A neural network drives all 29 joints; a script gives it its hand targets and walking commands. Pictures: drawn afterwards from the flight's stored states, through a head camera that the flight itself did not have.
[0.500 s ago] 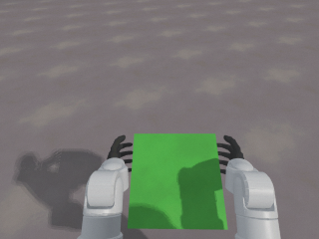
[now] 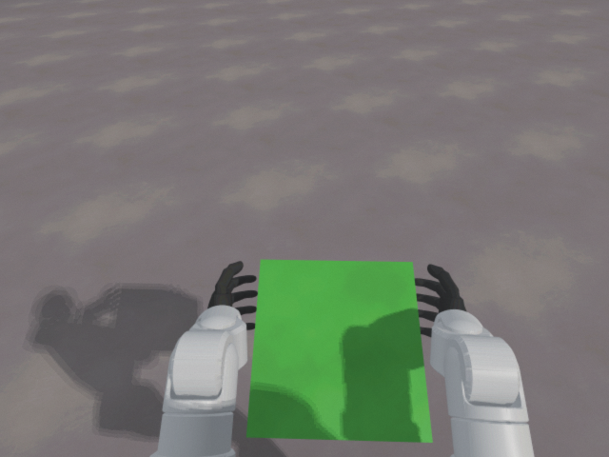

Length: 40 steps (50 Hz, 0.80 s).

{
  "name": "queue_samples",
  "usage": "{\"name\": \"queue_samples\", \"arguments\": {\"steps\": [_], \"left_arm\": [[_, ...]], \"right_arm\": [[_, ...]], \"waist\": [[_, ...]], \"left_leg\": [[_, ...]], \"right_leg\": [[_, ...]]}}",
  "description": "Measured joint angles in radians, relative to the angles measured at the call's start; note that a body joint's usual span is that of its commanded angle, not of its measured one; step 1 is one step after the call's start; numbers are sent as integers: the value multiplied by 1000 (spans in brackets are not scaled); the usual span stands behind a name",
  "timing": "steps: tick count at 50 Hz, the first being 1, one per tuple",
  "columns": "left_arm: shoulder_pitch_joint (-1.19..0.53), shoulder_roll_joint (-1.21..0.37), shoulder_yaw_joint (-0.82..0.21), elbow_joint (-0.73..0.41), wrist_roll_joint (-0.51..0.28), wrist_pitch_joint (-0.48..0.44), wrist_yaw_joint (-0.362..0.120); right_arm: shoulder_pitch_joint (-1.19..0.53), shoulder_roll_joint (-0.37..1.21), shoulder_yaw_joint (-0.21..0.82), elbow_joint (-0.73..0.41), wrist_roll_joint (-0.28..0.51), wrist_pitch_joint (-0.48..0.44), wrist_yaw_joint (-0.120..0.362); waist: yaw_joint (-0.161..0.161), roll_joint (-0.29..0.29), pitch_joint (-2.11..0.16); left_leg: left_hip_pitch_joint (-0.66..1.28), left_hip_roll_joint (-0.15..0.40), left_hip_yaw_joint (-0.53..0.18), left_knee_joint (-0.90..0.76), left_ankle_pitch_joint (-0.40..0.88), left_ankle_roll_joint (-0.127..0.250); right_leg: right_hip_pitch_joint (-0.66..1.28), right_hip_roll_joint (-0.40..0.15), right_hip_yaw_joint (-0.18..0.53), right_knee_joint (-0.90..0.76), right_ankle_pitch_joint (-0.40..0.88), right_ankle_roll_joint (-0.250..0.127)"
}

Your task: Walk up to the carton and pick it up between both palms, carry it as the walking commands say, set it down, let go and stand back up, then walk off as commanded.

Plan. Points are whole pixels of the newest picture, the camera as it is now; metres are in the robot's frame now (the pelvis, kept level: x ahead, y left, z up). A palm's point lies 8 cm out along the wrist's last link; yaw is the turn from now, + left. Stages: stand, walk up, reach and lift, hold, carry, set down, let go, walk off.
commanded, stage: carry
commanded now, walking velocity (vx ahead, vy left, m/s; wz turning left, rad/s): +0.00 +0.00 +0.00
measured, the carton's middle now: (332, 352) +0.29 +0.00 -0.02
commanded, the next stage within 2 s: hold in 0.26 s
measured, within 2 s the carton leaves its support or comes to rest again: neither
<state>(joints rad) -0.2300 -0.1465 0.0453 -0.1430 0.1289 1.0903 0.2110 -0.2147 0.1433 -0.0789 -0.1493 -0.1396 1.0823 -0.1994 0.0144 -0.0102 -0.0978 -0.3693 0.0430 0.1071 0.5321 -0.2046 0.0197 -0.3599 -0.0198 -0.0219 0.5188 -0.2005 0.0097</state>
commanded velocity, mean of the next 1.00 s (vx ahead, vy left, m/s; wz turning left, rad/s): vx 0.00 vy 0.00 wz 0.00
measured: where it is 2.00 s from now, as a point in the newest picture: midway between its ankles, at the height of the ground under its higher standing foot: outside the picture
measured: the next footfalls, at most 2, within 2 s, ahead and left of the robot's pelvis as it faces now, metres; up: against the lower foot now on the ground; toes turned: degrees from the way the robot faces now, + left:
none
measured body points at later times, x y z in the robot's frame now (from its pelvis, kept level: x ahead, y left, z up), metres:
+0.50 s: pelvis +0.01 +0.00 +0.01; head -0.03 -0.01 +0.45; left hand +0.30 +0.15 +0.04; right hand +0.31 -0.14 +0.04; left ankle +0.04 +0.11 -0.73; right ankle +0.04 -0.13 -0.73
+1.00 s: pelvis +0.03 -0.01 +0.01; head -0.01 -0.02 +0.46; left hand +0.32 +0.14 +0.05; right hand +0.33 -0.15 +0.05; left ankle +0.04 +0.11 -0.73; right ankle +0.04 -0.13 -0.73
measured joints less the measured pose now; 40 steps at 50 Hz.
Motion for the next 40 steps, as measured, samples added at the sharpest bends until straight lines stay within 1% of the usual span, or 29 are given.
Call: {"name": "queue_samples", "arguments": {"steps": [13, 14, 15, 16, 17, 19, 21, 23, 28, 31, 35, 40], "left_arm": [[-14, -3, 18, 80, 16, -60, -22], [-27, -5, 33, 125, 42, -95, -55], [-43, -9, 51, 200, 67, -149, -82], [-44, -10, 57, 266, 86, -202, -97], [-32, -7, 51, 306, 99, -242, -108], [9, 3, 36, 325, 99, -288, -120], [38, 8, 35, 316, 93, -317, -129], [35, 8, 49, 324, 96, -338, -142], [-50, -10, 114, 414, 130, -355, -168], [-84, -19, 140, 448, 151, -357, -180], [-95, -23, 148, 458, 168, -356, -194], [-79, -18, 131, 441, 171, -351, -204]], "right_arm": [[-5, 1, -16, 72, -18, -58, 19], [-18, 3, -32, 114, -47, -93, 49], [-31, 5, -54, 187, -74, -148, 75], [-32, 6, -67, 251, -96, -200, 89], [-20, 3, -69, 289, -108, -240, 98], [19, -4, -56, 303, -102, -280, 111], [39, -8, -44, 290, -93, -296, 120], [29, -6, -47, 301, -102, -310, 127], [-57, 11, -110, 391, -150, -328, 134], [-89, 19, -142, 420, -167, -328, 134], [-98, 22, -158, 427, -171, -326, 137], [-78, 17, -146, 407, -159, -323, 140]], "waist": [[-1, 0, -4], [-6, 3, 27], [-12, 5, 61], [-17, 6, 85], [-20, 7, 102], [-15, 8, 123], [-11, 12, 134], [-11, 17, 138], [-21, 21, 139], [-30, 20, 137], [-34, 17, 137], [-31, 13, 147]], "left_leg": [[4, -5, -1, 8, -10, 3], [32, -10, -13, 2, -7, 3], [68, -18, -28, -7, -1, 3], [99, -23, -39, -18, 0, 2], [124, -26, -46, -29, 1, 1], [163, -30, -53, -46, 2, -1], [192, -31, -61, -55, 1, -3], [217, -34, -72, -60, -1, -5], [271, -48, -110, -80, 4, -10], [302, -51, -125, -106, 13, -13], [338, -49, -131, -146, 25, -18], [361, -43, -132, -178, 35, -22]], "right_leg": [[3, -6, 0, 13, -13, 3], [35, -5, -3, 6, -15, 0], [75, 1, 2, -8, -9, -6], [110, 3, 5, -20, -11, -11], [137, 4, 7, -31, -12, -9], [176, 8, 15, -48, -9, -2], [208, 12, 17, -59, -10, -3], [236, 13, 14, -64, -15, -5], [298, 17, 10, -80, -23, -8], [331, 21, 10, -104, -18, -12], [366, 27, 14, -143, -6, -17], [387, 36, 24, -178, 8, -20]]}}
